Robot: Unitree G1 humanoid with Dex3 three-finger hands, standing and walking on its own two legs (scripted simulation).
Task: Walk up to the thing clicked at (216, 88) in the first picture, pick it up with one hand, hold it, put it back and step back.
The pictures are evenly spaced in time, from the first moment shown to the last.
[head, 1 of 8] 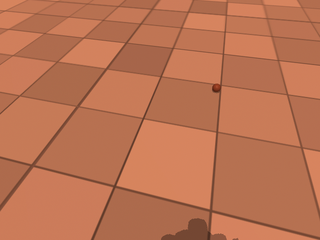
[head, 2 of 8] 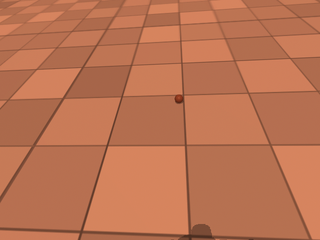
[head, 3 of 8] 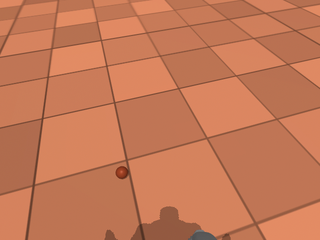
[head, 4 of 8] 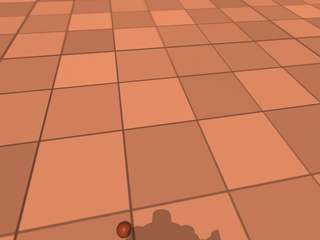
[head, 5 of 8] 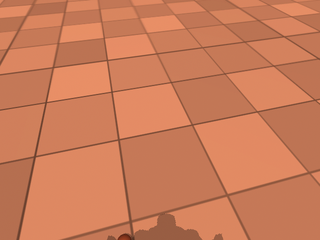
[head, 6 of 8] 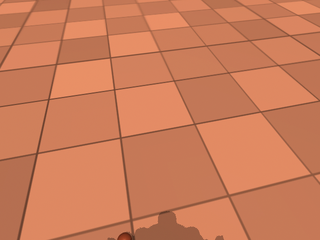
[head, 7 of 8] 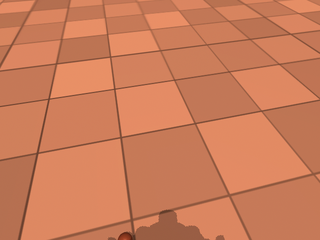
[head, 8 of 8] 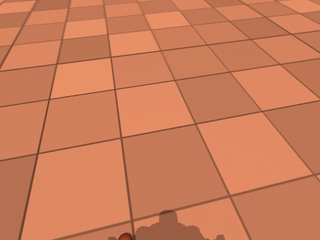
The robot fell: no
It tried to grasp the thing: no
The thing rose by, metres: 0.00
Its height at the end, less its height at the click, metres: +0.00
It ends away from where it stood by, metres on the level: 0.00
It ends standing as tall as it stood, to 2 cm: yes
